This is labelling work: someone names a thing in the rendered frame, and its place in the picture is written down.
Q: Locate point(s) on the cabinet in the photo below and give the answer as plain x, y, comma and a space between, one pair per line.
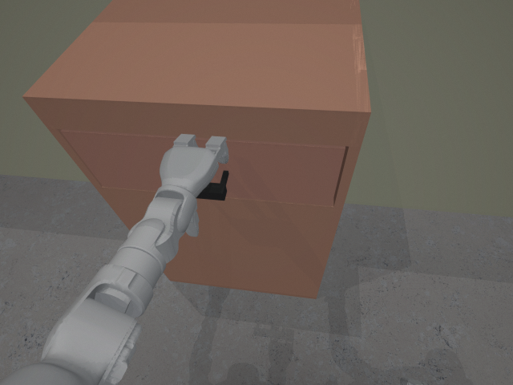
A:
288, 71

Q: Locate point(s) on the left robot upper arm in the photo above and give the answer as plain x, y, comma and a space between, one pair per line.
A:
94, 347

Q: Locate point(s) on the robot left hand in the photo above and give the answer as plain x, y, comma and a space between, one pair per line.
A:
190, 167

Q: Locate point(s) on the robot left forearm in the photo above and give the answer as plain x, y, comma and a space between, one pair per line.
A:
127, 282

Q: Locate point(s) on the handle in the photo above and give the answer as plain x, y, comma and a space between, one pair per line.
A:
216, 191

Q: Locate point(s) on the drawer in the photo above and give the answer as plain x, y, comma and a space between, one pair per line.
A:
272, 171

